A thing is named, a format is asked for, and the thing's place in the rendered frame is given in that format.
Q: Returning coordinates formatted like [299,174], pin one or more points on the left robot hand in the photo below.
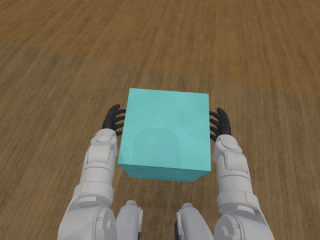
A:
[111,119]

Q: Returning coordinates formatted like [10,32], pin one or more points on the right robot upper arm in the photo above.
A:
[235,227]

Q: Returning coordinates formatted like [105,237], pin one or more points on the right robot forearm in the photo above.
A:
[234,181]

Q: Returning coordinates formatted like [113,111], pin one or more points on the left robot upper arm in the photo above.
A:
[92,223]

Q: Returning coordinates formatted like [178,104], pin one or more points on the left robot forearm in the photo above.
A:
[95,185]

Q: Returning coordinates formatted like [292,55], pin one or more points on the robot right shin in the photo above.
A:
[186,205]

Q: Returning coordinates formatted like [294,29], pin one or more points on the right robot hand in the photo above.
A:
[223,124]

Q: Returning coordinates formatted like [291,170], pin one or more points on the left robot thigh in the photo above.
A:
[129,222]

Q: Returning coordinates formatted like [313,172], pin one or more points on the carton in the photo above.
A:
[166,135]

